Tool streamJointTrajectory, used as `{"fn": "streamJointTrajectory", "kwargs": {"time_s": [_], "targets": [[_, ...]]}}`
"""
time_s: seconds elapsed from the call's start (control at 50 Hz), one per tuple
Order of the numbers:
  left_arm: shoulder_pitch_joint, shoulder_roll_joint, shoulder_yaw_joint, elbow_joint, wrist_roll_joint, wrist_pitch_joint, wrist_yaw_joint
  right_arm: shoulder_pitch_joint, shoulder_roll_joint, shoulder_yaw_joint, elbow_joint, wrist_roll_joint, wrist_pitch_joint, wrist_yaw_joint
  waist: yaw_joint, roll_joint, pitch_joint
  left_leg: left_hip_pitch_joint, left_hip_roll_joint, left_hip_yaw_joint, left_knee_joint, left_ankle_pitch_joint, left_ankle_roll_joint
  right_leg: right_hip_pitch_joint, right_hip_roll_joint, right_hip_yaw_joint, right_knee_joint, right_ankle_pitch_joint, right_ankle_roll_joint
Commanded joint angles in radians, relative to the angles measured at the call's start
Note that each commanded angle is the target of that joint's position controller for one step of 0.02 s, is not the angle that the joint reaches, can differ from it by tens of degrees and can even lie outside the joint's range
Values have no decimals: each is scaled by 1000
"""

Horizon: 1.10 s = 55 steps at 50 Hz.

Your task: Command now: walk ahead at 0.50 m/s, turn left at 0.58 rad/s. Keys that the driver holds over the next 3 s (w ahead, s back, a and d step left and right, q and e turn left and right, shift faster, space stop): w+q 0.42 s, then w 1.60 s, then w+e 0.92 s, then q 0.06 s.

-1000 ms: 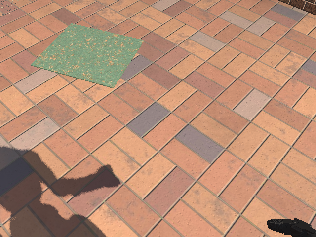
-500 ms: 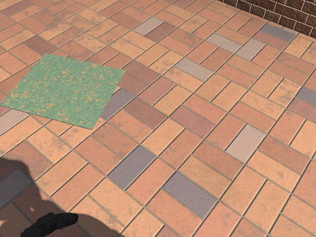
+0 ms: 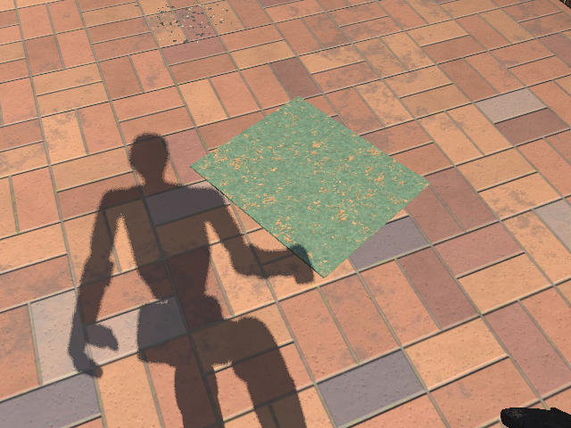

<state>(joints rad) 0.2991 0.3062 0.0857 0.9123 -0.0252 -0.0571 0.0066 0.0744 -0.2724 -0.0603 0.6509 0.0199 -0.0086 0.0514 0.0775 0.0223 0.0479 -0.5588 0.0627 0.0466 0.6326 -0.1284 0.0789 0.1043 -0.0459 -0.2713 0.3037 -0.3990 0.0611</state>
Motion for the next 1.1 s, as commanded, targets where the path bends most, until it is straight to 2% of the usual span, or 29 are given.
{"fn": "streamJointTrajectory", "kwargs": {"time_s": [0.02,0.04,0.06,0.08,0.1,0.12,0.14,0.16,0.24,0.34,0.42,0.48,0.52,0.54,0.56,0.58,0.6,0.62,0.64,0.68,0.72,0.84,0.96,1.0,1.02,1.04,1.06,1.08,1.1], "targets": [[-62,188,37,-66,-9,6,10,306,-201,-95,14,3,3,-15,-226,-65,-171,466,-123,58,-66,-12,89,-164,-187,26,446,955,-115],[-23,92,7,-98,37,-1,7,396,-306,-122,36,12,11,-38,-213,152,-236,760,83,-295,-107,-42,182,-509,-96,19,803,368,-57],[3,31,-22,-145,38,-36,-4,340,-342,-112,-11,7,-10,-29,-136,261,-384,936,267,-857,-297,-265,353,-795,86,243,1049,-216,-29],[-117,128,-1,-160,-2,-64,-16,332,-244,-82,-16,3,-29,-17,-199,112,-338,907,263,-814,-366,-286,299,-899,32,363,1090,-157,-50],[-159,134,-1,-179,-20,-80,-20,302,-210,-71,-9,-4,-44,-16,-179,87,-215,790,231,-673,-363,-223,261,-927,-7,347,1036,-67,-76],[-155,120,-2,-166,0,-87,-11,237,-187,-63,-14,-4,-50,-17,-131,0,-148,648,184,-564,-360,-118,226,-871,-49,350,948,10,-78],[-141,130,5,-154,21,-82,-5,183,-155,-53,-25,-9,-52,-21,-94,8,-115,542,149,-482,-368,-8,205,-801,-76,355,865,59,-73],[-124,132,9,-150,25,-69,-7,156,-143,-46,-39,-19,-52,-26,-70,32,-105,473,128,-449,-389,51,201,-743,-86,360,833,91,-66],[-177,86,1,-173,43,-38,-4,195,-174,-54,-26,-9,-60,-50,-71,14,-71,378,88,-355,-425,184,208,-733,-57,335,646,223,-7],[-347,49,-17,-227,30,-47,-18,263,-182,-58,7,-2,-49,-70,-134,55,-27,333,33,-313,-415,64,142,-669,9,332,312,490,8],[-407,74,-13,-261,20,-62,-34,314,-175,-59,38,5,-40,-73,-153,64,-17,402,65,-393,-343,25,128,-634,32,356,204,485,-14],[-353,98,-5,-248,21,-76,-44,319,-163,-56,54,-1,-30,-80,-131,104,-28,483,105,-435,-267,103,113,-581,31,343,177,388,-51],[-200,134,17,-207,33,-85,-36,305,-129,-43,52,-5,-26,-76,-54,106,-109,480,42,-398,-105,290,75,-354,38,310,125,373,-109],[-50,178,28,-191,47,-87,-31,303,-92,-24,35,-20,-28,-72,12,30,-251,364,-11,-338,148,188,40,-96,-101,449,166,364,-175],[75,258,54,-144,49,-73,-34,454,-31,-7,33,9,-38,-70,-31,-292,-382,-4,-166,-221,495,-263,-47,251,-307,896,93,146,-348],[84,175,34,-135,13,-70,-45,447,-102,-12,48,16,-45,-73,-12,-273,-335,-156,-136,-257,627,-447,-53,251,-341,1071,-9,-90,-351],[28,116,17,-146,8,-65,-42,329,-162,-28,37,18,-48,-71,8,-166,-187,-209,-93,-258,667,-367,-51,126,-305,937,-26,-120,-308],[-31,100,8,-159,21,-56,-40,249,-160,-27,18,8,-49,-73,-6,-91,-114,-189,-53,-212,645,-298,-50,3,-264,812,-38,-30,-279],[-65,82,0,-156,28,-51,-38,198,-149,-27,3,-7,-55,-70,-23,-72,-51,-177,-24,-193,584,-249,-52,-104,-229,728,-63,77,-279],[-81,58,-12,-149,38,-54,-33,211,-116,-25,6,-9,-56,-61,-63,-115,-48,-91,21,-167,494,-196,-52,-195,-176,623,-99,217,-267],[-62,75,-9,-133,25,-58,-30,207,-81,-15,4,-10,-54,-57,-69,-125,-49,-83,36,-136,415,-184,-64,-221,-171,563,-129,304,-286],[-3,138,2,-97,7,-43,-18,16,-42,10,-43,-12,-69,-42,-16,-95,-19,-38,26,-77,48,106,-87,-236,-136,398,-169,425,-264],[83,162,5,-46,-3,-15,-14,-101,-72,4,-84,1,-77,-18,-2,-105,9,11,-12,-64,-104,94,-50,-118,-201,396,-106,477,-231],[62,179,9,-44,-5,-3,-8,-14,-106,-13,-62,-5,-80,-18,-70,-109,-40,158,-45,-33,-154,59,-16,-99,-192,367,9,679,-204],[61,164,2,-46,-2,0,-6,118,-146,-36,-20,-10,-78,-24,-133,-90,-124,351,-64,-15,-170,65,12,-137,-147,326,166,787,-179],[52,120,-18,-71,18,-3,-4,296,-210,-58,16,-20,-74,-35,-207,-22,-261,635,70,-155,-131,84,70,-305,-98,285,433,626,-142],[160,8,-54,-95,25,-22,-8,367,-303,-77,34,-24,-65,-36,-167,238,-388,961,306,-605,-207,-100,223,-697,71,244,806,78,-72],[122,80,-38,-82,11,-41,-14,382,-213,-53,37,-12,-63,-33,-194,206,-402,947,320,-761,-308,-227,228,-818,57,369,937,-172,-80],[41,140,-20,-112,-13,-52,-20,308,-177,-36,33,-11,-66,-32,-181,151,-248,827,289,-631,-330,-230,191,-889,5,368,968,-107,-94]]}}
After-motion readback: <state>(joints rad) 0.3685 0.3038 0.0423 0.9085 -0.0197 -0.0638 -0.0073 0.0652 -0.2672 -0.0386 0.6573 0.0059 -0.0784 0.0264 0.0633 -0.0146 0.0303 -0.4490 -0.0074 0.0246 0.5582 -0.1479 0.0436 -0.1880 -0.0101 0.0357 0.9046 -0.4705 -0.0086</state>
